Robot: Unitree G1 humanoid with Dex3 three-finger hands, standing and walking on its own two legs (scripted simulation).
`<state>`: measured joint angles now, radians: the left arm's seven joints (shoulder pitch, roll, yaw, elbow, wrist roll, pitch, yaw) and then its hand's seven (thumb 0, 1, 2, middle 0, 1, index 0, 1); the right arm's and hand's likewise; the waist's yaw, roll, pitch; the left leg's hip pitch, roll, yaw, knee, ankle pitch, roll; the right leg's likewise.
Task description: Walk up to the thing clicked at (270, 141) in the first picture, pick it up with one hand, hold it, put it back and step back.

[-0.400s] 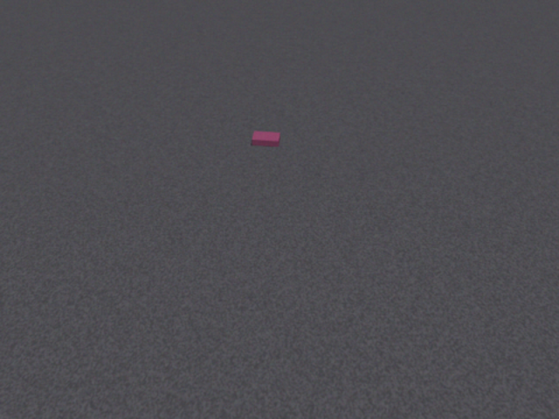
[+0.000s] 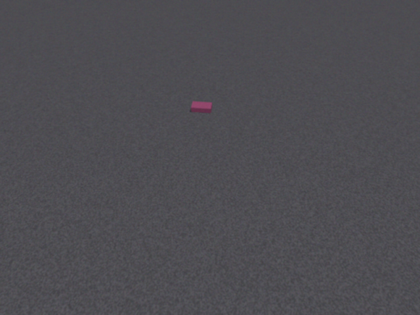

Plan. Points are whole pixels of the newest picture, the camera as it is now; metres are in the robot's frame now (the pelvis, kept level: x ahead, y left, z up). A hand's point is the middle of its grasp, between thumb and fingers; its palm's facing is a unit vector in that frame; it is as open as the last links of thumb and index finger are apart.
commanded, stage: stand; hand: left
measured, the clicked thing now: (201, 107) +1.73 +0.12 -0.76
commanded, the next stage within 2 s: walk up in 0.72 s
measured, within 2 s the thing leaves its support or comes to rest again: neither
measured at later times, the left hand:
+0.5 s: hand out of the picture +0.07 +0.25 -0.16, palm faces -0.04 -0.94 -0.34, open 7.4 cm
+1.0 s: hand out of the picture +0.14 +0.25 -0.14, palm faces -0.11 -0.91 -0.39, open 7.4 cm
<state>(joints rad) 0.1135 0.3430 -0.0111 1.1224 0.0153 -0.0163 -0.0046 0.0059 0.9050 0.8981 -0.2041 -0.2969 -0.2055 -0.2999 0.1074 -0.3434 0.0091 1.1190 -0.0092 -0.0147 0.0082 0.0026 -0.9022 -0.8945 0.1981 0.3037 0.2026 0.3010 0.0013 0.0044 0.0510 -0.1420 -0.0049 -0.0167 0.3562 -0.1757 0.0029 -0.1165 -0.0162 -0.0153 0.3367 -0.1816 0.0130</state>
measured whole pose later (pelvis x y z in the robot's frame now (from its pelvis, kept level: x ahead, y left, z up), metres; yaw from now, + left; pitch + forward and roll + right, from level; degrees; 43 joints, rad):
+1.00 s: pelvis +0.05 -0.04 -0.01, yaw -3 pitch -2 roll +1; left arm 0.20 0.45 0.08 1.02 0.04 -0.03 -0.09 0.01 0.91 0.90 -0.20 -0.30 -0.20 -0.30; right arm 0.25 -0.42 -0.10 1.02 -0.04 -0.04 0.07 0.00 -0.90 -0.89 0.20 0.30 0.21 0.30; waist -0.03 0.00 0.04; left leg -0.07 0.04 0.03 0.39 -0.30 0.00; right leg -0.36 -0.06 -0.01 0.63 -0.39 -0.02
